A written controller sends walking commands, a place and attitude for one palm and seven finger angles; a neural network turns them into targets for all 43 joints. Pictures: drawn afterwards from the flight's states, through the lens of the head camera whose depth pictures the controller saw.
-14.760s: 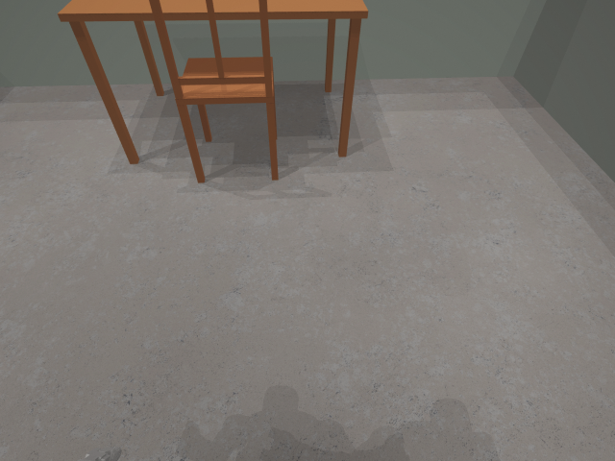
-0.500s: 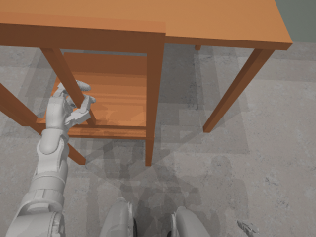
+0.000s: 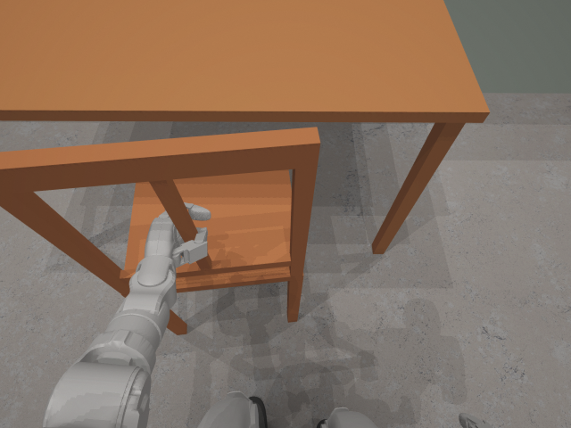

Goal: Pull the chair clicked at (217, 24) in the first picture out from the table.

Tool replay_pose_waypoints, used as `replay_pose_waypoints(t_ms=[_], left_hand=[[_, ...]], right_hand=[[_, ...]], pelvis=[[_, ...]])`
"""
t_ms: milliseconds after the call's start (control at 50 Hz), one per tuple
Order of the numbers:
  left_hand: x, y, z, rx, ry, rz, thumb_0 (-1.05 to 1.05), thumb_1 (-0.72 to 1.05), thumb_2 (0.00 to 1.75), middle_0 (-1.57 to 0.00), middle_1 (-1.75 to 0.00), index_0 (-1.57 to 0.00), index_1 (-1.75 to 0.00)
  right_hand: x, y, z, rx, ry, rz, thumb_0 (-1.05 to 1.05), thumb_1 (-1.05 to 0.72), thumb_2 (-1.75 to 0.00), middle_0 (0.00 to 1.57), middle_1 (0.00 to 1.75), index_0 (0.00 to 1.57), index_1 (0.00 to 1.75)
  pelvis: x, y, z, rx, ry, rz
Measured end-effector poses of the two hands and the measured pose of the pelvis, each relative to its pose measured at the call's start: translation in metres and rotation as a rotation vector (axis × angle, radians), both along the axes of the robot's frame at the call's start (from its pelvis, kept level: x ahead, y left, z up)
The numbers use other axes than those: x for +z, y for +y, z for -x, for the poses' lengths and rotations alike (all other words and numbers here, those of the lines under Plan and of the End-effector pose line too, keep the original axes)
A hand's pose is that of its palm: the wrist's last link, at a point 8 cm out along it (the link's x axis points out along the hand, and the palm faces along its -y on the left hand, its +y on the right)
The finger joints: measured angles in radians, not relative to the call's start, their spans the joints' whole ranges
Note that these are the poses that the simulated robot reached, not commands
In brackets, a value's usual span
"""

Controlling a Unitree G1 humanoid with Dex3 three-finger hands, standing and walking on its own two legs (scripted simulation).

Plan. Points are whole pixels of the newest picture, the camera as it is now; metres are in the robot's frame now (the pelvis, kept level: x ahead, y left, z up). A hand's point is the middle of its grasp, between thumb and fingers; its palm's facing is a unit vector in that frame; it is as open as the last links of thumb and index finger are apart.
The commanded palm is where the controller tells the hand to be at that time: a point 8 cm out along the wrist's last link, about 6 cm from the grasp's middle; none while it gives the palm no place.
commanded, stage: step backward, pulling the chair out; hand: left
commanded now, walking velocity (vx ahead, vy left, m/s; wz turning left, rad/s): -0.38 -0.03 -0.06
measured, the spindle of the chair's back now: (187, 230) +0.41 +0.16 -0.05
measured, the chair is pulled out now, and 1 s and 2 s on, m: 0.10 0.21 0.33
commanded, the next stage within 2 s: none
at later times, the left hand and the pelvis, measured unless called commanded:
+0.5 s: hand (215, 302) +0.29 +0.10 -0.05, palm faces -0.05 -0.99 -0.16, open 5.3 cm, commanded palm +0.31 +0.15 -0.05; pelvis -0.05 +0.00 +0.01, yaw +0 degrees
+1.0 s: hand (212, 311) +0.28 +0.11 -0.05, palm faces -0.06 -0.98 -0.17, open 5.4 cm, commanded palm +0.27 +0.16 -0.05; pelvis -0.09 +0.02 +0.01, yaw +3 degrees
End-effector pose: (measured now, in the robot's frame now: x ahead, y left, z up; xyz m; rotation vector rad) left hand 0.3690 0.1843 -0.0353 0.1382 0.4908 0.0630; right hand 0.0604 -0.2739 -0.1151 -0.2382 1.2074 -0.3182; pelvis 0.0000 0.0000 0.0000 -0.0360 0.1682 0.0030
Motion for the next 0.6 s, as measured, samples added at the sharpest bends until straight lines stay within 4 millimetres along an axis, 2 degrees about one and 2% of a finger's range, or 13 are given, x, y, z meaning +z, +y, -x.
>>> replay_pose_waypoints(t_ms=[180,340,480,600], left_hand=[[0.001,-0.017,0.042,-0.017,0.013,-0.009,0.02,0.71,0.75,-0.28,-1.15,-0.49,-1.45],[0.002,-0.029,0.076,-0.022,0.033,-0.014,0.03,0.7,0.76,-0.28,-1.15,-0.49,-1.45],[0.002,-0.029,0.09,-0.065,0.033,-0.015,0.02,0.69,0.75,-0.27,-1.16,-0.5,-1.45],[0.002,-0.028,0.095,-0.057,0.029,-0.023,0.02,0.68,0.77,-0.27,-1.17,-0.5,-1.45]], right_hand=[[-0.007,0.009,0.029,-0.006,-0.012,-0.06,0.01,-0.91,-0.9,0.2,0.3,0.2,0.29],[-0.006,-0.001,0.043,-0.002,-0.058,-0.037,0.01,-0.9,-0.9,0.2,0.3,0.21,0.3],[0.003,-0.005,0.044,0.014,-0.098,0.021,0.01,-0.91,-0.9,0.2,0.3,0.2,0.29],[0.0,0.005,0.037,0.06,-0.152,-0.01,0.01,-0.91,-0.9,0.2,0.3,0.2,0.29]], pelvis=[[0.004,-0.011,0.027,-0.006,-0.053,-0.003],[0.007,-0.012,0.043,0.005,-0.109,-0.01],[0.007,-0.002,0.048,-0.003,-0.132,-0.018],[0.003,-0.008,0.06,-0.022,-0.155,-0.023]])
